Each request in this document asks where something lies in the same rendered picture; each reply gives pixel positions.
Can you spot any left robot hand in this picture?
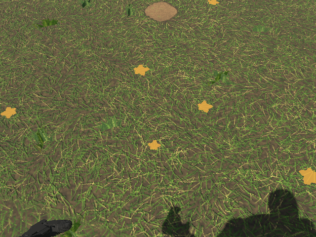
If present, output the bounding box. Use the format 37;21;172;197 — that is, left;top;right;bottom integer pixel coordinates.
19;219;72;237

